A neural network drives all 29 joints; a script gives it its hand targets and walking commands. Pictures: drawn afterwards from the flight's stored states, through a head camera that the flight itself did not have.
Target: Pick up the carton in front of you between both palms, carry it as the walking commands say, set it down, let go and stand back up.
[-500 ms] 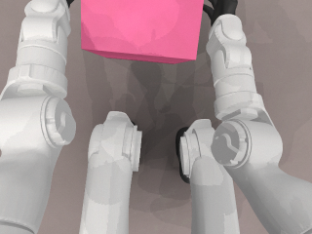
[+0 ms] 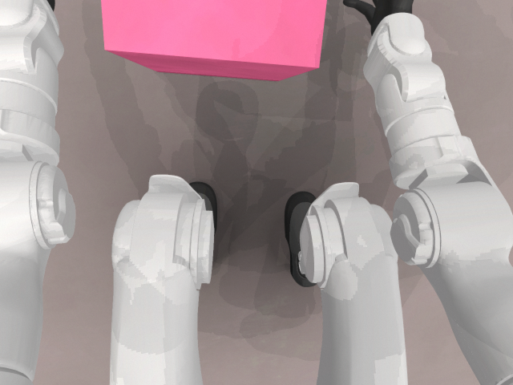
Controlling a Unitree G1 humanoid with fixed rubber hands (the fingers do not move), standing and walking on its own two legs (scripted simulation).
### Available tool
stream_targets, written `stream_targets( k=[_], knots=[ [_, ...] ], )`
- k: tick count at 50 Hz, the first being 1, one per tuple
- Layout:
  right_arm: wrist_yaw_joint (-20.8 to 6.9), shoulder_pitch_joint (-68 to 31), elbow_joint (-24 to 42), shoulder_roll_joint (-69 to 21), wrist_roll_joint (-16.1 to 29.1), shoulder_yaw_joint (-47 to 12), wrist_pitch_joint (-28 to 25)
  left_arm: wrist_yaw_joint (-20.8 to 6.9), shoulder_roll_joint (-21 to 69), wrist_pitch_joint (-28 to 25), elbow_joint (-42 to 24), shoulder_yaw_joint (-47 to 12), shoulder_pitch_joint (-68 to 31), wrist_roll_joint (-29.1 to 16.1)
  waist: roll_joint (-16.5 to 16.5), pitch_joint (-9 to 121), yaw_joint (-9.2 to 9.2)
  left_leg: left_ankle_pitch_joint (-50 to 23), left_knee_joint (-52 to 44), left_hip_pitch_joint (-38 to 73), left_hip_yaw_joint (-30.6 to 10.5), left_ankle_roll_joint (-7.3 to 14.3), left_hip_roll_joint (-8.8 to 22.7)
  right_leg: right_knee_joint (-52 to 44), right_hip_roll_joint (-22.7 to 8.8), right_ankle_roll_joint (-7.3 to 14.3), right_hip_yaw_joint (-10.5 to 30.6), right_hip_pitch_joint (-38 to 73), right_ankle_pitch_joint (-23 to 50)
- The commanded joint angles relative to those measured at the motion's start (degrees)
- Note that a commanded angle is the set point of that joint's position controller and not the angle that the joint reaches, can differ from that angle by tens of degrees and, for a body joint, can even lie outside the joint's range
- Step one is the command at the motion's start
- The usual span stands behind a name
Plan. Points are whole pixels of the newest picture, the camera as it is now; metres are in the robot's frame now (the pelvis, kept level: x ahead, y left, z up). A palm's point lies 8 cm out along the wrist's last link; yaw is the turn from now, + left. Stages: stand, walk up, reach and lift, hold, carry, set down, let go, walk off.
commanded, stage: set down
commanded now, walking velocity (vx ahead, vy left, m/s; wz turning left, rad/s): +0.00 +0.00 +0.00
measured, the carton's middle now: out of the picture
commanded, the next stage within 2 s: let go in 1.04 s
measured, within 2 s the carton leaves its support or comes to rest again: neither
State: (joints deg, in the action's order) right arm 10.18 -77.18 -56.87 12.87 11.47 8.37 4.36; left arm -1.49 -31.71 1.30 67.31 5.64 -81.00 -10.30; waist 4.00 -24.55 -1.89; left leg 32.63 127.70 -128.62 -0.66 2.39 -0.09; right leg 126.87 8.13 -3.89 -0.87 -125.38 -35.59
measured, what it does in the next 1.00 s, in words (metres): rises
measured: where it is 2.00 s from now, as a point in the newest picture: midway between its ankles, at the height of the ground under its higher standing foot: (251, 251)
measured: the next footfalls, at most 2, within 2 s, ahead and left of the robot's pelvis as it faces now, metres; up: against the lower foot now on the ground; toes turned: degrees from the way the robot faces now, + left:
none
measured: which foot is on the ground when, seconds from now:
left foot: down 0.00-1.00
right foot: down 0.00-1.00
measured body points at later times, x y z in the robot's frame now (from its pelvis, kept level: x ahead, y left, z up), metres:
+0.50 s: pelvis +0.00 +0.00 +0.10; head +0.34 +0.06 +0.40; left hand +0.54 +0.29 -0.02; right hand +0.55 -0.09 -0.02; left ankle +0.11 +0.11 -0.33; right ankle +0.11 -0.12 -0.33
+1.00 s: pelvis +0.03 +0.01 +0.24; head +0.34 +0.07 +0.56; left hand +0.54 +0.31 +0.13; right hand +0.55 -0.10 +0.13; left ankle +0.11 +0.11 -0.33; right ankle +0.11 -0.12 -0.33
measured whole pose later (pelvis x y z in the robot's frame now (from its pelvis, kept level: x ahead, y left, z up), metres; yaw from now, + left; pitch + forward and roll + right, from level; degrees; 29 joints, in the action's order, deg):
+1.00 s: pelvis +0.03 +0.01 +0.24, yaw +3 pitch +44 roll -4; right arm 9.5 -58.4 -38.4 4.0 0.1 17.9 11.3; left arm -7.2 -25.3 9.0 55.0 15.4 -67.8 0.3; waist 1.1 0.9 0.6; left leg 21.1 75.4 -98.4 -2.5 1.8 -3.2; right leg 74.4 4.1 -2.6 1.7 -94.9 -24.0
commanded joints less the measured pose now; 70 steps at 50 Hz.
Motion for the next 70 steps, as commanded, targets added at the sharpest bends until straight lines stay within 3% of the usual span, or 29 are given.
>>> stream_targets(
  k=[1,8,13,21,35,53,57,61,66,70],
  knots=[
    [1.0,-14.0,9.1,1.9,2.4,-1.6,-0.3,-0.8,-9.1,-0.2,-8.4,-1.6,-19.1,-2.8,-7.0,75.9,-3.24,-24.7,-11.1,45.8,-2.0,-1.4,1.2,-8.3,-2.5,0.1,-4.1,24.7,17.4],
    [3.6,-11.6,17.6,2.9,-1.9,3.2,3.3,-0.8,-8.9,4.5,-13.0,-0.1,-16.8,-0.5,-9.8,87.0,-0.69,-21.5,-16.4,55.9,-0.3,-1.6,-0.5,-13.9,-1.1,0.7,-6.2,28.1,13.2],
    [3.6,-7.6,15.6,0.6,-5.6,6.5,5.3,-1.1,-5.9,6.6,-11.3,2.8,-13.1,3.4,-9.5,76.9,-0.19,-17.3,-22.5,49.4,0.0,-1.7,-1.1,-19.4,-1.1,1.0,-5.7,24.5,10.2],
    [1.7,-4.1,14.7,-2.0,-8.6,8.7,4.5,-2.3,-3.7,5.6,-11.6,5.2,-10.2,6.0,-9.2,76.9,0.23,-21.4,-29.6,50.5,-0.6,-2.3,-1.6,-27.1,-1.0,0.6,-5.1,24.5,12.7],
    [1.5,1.4,25.3,-2.8,-8.7,7.7,7.2,-4.2,-4.7,8.3,-19.8,7.9,-5.9,7.4,-9.8,88.2,0.28,-29.2,-43.3,67.8,0.0,-2.7,-3.1,-42.4,-1.1,0.0,-4.2,37.1,17.7],
    [-1.8,10.6,23.6,-5.5,-13.1,10.1,5.1,-5.9,0.2,5.8,-16.9,12.1,2.1,12.8,-9.1,79.7,1.09,-35.5,-63.7,81.8,-2.1,-3.1,-2.4,-64.0,-2.7,-0.8,-2.3,48.2,23.2],
    [-2.9,16.8,24.0,-5.1,-15.2,9.5,4.7,-5.1,2.1,5.6,-18.0,13.0,8.5,15.5,-9.3,82.3,0.72,-39.6,-67.5,89.4,-2.5,-3.3,-2.2,-68.0,-2.8,-0.7,-2.5,52.5,25.0],
    [-4.6,27.0,26.2,-3.6,-17.2,7.1,3.7,-3.4,4.9,5.4,-23.6,12.7,19.1,17.1,-9.4,84.5,0.63,-45.1,-71.2,99.8,-3.4,-3.6,-1.7,-72.0,-2.8,0.0,-2.7,56.1,26.7],
    [-6.9,37.8,30.4,-1.7,-17.0,3.8,1.7,-2.2,7.8,3.6,-32.2,10.2,31.4,14.8,-8.7,79.6,1.38,-46.7,-76.3,105.9,-4.2,-3.5,-1.1,-77.2,-3.4,1.1,-1.8,62.8,28.4],
    [-8.3,45.4,30.8,-1.7,-15.4,1.8,0.0,-2.4,9.3,1.9,-35.1,8.1,40.0,12.8,-8.2,72.8,1.83,-44.7,-80.1,106.1,-4.2,-3.2,-0.8,-80.9,-4.3,1.4,-0.4,69.2,29.9]
  ],
)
